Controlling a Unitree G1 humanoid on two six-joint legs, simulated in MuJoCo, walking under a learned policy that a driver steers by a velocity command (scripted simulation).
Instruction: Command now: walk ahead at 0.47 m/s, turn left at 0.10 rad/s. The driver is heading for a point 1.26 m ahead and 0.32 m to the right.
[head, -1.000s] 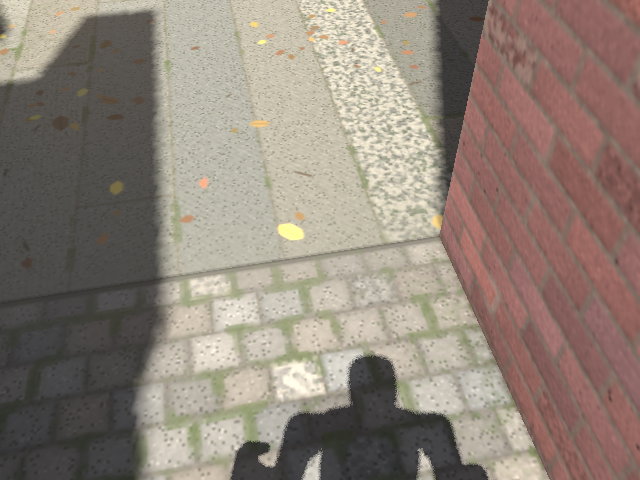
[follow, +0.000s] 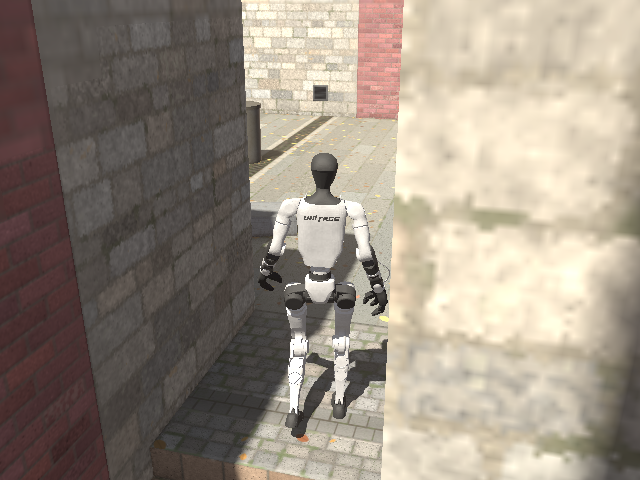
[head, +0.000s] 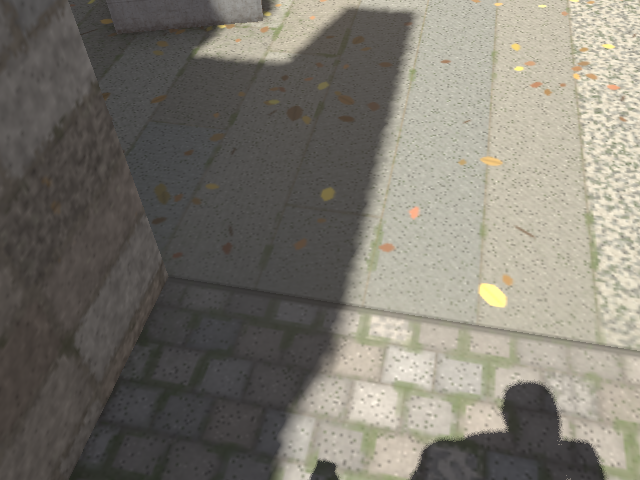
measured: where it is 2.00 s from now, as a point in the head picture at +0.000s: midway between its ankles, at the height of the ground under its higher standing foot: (452, 266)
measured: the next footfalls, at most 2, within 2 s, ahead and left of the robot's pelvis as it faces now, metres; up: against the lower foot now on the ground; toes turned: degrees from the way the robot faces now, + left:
left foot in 0.38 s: +0.40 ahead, +0.09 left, +0.00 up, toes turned -4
right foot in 0.92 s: +0.64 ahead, -0.16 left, +0.00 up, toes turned -27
